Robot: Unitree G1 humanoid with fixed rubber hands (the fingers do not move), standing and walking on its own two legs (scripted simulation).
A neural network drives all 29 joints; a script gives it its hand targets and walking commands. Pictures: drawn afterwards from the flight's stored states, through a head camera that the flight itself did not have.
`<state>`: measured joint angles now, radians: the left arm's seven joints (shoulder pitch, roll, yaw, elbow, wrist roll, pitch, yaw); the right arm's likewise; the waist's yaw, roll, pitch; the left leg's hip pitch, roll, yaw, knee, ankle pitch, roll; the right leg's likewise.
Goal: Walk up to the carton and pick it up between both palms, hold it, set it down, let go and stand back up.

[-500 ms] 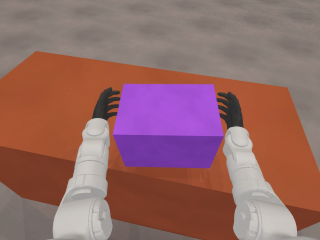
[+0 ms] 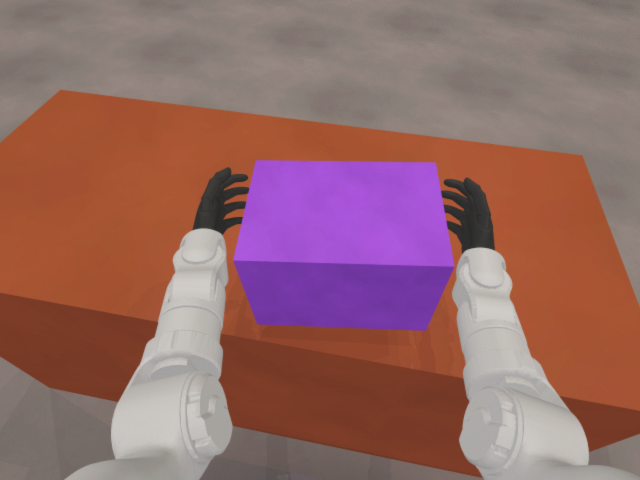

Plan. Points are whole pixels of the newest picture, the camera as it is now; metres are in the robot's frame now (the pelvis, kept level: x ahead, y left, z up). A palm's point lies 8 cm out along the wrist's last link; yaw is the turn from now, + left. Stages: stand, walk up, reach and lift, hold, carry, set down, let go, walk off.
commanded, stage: set down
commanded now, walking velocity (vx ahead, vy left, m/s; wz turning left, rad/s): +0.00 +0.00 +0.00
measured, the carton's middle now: (342, 247) +0.42 -0.03 +0.02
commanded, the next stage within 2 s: none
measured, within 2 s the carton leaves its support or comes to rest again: rests again in 1.38 s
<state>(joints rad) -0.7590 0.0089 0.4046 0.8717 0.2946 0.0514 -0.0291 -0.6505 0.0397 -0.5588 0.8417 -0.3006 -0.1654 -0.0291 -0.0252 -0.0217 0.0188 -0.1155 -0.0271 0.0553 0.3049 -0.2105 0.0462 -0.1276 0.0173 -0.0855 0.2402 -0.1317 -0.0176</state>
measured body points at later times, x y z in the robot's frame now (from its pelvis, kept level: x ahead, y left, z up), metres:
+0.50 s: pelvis +0.01 +0.00 +0.00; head +0.06 +0.01 +0.44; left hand +0.45 +0.14 +0.06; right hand +0.40 -0.21 +0.05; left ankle -0.03 +0.08 -0.75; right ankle +0.00 -0.11 -0.75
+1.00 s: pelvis +0.00 +0.00 +0.00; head +0.07 +0.01 +0.44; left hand +0.45 +0.13 +0.04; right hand +0.40 -0.21 +0.04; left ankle -0.03 +0.08 -0.75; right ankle +0.00 -0.11 -0.75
